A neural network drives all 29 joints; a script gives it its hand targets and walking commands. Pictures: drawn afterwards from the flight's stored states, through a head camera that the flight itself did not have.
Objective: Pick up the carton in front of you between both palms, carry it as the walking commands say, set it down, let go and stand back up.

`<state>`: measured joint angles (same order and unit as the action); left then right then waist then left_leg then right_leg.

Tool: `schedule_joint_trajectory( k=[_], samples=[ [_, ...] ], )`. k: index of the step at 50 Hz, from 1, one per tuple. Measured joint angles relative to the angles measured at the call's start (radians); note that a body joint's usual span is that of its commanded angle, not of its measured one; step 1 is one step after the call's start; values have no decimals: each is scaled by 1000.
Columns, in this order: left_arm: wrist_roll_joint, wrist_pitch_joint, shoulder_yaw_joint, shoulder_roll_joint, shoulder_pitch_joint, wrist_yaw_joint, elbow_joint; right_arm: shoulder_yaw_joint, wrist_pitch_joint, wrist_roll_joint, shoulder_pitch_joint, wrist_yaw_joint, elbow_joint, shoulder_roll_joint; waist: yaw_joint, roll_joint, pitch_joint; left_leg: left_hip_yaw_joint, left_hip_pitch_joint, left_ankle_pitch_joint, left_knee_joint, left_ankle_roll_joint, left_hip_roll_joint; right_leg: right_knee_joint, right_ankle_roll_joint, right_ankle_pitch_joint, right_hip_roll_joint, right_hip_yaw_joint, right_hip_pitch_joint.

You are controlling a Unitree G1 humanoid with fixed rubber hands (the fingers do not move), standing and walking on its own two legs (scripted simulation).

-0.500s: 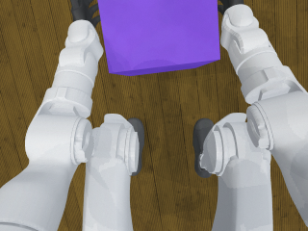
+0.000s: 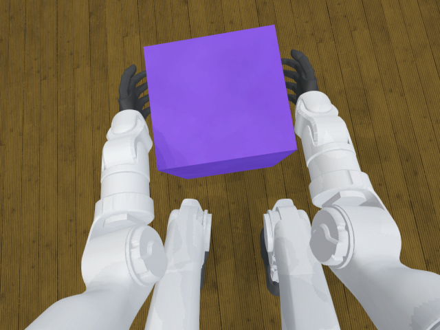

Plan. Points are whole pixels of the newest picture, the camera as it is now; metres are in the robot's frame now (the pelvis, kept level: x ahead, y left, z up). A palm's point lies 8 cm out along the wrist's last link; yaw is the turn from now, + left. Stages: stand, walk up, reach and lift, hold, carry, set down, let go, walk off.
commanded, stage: reach and lift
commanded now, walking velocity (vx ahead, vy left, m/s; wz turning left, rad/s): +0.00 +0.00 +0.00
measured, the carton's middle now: (221, 118) +0.48 +0.03 -0.13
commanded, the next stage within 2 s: none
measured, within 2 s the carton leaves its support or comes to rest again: neither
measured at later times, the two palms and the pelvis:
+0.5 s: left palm (93, 93) +0.43 +0.17 +0.10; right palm (356, 78) +0.44 -0.13 +0.09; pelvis +0.05 +0.01 +0.13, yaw -1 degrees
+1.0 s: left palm out of the picture +0.40 +0.16 +0.25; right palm out of the picture +0.40 -0.14 +0.25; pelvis +0.09 +0.00 +0.26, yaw -1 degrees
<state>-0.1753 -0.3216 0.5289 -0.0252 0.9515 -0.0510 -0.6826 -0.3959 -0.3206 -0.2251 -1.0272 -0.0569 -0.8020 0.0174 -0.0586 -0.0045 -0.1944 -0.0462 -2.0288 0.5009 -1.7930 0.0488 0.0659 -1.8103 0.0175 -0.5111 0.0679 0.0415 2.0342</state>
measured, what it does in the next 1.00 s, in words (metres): rises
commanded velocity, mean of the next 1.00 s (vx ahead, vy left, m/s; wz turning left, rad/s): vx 0.00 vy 0.00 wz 0.00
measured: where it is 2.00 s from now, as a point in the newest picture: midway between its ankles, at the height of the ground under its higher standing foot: (234, 270)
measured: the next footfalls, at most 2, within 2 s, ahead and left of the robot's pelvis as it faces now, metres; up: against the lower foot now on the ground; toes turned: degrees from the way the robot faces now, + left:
none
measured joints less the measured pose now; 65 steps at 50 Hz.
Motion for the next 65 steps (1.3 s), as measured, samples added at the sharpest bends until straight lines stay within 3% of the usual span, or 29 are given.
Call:
schedule_joint_trajectory(
  k=[7,15,39,48,58,65],
  samples=[
    [36,-5,-67,-25,-116,-5,90,34,-9,43,139,-1,123,-32,23,10,-24,-13,115,5,100,-6,1,110,0,-7,-8,-8,-125],
    [41,-2,-111,-61,-228,-19,119,73,-5,98,276,-2,165,-35,28,2,-49,1,303,17,217,-22,-14,231,7,-10,-1,12,-309],
    [-8,-2,-164,-113,-500,1,112,83,-6,45,576,16,197,-112,37,6,-9,-11,1024,-81,737,-38,-24,752,-8,87,-20,22,-1032],
    [-21,-60,-192,-124,-601,16,175,107,-64,31,679,17,267,-143,39,4,45,-16,1349,-152,983,-40,-32,995,-14,157,-27,27,-1355],
    [-49,-183,-239,-129,-682,35,281,137,-193,8,768,24,391,-170,54,8,102,-30,1690,-234,1229,-41,-41,1250,-18,241,-34,22,-1703],
    [-104,-256,-221,-137,-648,54,275,115,-274,-41,736,48,395,-176,60,5,149,-28,1820,-262,1297,-43,-42,1319,-17,269,-38,25,-1832]
  ],
)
